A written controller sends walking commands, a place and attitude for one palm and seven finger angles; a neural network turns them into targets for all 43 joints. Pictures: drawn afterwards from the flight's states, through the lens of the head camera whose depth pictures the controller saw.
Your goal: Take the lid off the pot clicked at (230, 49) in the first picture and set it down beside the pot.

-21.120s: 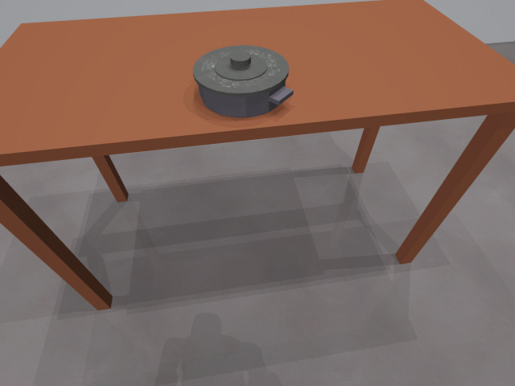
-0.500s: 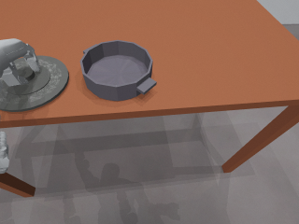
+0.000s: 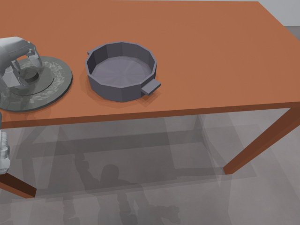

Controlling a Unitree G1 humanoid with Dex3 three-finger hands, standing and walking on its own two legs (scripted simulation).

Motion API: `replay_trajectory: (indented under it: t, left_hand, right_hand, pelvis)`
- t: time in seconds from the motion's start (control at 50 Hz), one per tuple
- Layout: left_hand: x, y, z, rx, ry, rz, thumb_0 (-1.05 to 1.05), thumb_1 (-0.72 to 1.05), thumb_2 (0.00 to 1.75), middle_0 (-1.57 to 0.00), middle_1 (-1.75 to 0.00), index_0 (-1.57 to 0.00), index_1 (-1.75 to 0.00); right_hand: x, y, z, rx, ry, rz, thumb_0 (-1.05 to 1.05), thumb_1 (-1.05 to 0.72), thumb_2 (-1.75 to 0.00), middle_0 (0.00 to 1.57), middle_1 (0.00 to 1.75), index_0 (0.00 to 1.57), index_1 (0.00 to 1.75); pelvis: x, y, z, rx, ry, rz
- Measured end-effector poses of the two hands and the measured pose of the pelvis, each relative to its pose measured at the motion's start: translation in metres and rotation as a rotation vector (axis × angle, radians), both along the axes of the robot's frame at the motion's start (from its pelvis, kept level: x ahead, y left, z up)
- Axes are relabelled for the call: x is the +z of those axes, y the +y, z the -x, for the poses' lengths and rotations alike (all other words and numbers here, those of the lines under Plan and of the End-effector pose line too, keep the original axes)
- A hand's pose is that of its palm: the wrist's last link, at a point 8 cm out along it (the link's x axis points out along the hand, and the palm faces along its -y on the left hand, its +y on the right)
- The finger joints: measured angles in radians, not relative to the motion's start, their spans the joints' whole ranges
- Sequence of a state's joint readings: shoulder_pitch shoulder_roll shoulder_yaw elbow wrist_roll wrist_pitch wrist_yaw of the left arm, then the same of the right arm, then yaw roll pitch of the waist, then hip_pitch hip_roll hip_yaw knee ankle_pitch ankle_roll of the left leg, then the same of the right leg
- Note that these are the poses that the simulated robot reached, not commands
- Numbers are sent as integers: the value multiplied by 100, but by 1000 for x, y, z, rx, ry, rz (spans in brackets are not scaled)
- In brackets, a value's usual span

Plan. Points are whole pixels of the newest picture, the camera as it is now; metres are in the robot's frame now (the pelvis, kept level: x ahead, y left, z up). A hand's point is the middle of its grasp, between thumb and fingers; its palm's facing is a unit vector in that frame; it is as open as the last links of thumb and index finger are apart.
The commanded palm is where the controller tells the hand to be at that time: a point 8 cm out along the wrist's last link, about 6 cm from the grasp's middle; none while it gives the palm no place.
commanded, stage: open the fingers wide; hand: left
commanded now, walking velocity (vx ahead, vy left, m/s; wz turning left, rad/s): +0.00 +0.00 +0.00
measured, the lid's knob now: (28, 75) +0.49 +0.31 +0.11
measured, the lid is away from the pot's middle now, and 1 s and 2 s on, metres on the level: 0.25 0.25 0.25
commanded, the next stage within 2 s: raise the empty hand in 0.30 s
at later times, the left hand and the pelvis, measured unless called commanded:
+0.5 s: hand (15, 71) +0.46 +0.32 +0.15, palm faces -0.35 -0.12 -0.93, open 11.0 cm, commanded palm +0.47 +0.30 +0.22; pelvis +0.00 +0.01 +0.00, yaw +0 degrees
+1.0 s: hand (5, 50) +0.46 +0.31 +0.21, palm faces -0.29 -0.11 -0.95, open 11.0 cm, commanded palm +0.46 +0.30 +0.27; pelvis +0.00 +0.01 +0.00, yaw +1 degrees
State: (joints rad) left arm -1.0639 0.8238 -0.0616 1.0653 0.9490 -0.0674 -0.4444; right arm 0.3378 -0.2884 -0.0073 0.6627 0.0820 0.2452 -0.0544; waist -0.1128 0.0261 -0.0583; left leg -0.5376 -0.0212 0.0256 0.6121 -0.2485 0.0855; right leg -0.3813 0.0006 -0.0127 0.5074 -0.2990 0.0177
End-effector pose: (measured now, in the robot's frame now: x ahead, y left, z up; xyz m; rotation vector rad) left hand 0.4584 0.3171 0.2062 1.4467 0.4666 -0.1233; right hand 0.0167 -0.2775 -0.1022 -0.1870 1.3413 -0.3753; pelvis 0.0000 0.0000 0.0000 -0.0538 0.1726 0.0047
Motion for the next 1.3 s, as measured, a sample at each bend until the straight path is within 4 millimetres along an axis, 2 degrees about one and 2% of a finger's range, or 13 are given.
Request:
replay_trajectory:
  t: [0.2,0.46,0.68,0.96,1.12,1.3]
  left_hand:
    - [-1,0,5,0,7,-4,0,-8,86,-49,-68,-48,-68]
    - [2,1,2,-11,-1,-18,0,-12,89,-49,-63,-49,-62]
    - [27,-1,-2,-3,-46,-24,0,-12,89,-50,-62,-49,-62]
    - [59,-7,3,18,-70,-37,0,-13,89,-50,-62,-49,-62]
    - [74,-10,3,37,-72,-29,0,-13,89,-50,-62,-50,-62]
    - [91,-8,-1,68,-75,-44,0,-13,89,-50,-62,-50,-62]
  right_hand:
    - [-1,6,-7,17,-19,-11,1,-90,-90,20,30,20,30]
    - [1,8,-4,22,-18,5,0,-90,-90,20,30,20,30]
    - [1,12,-1,16,-23,-6,1,-90,-90,20,30,20,30]
    - [-1,19,-14,45,-61,-37,1,-90,-90,20,30,20,30]
    - [1,16,-18,60,-80,-29,1,-90,-90,20,30,20,30]
    - [4,8,-12,51,-64,-18,1,-90,-90,20,30,20,30]
  pelvis:
    - [0,4,3,4,-7,1]
    - [0,7,4,7,-2,4]
    - [2,11,2,7,-9,5]
    - [3,12,4,16,-29,-1]
    - [5,10,5,17,-35,-4]
    - [6,6,2,18,-34,-7]
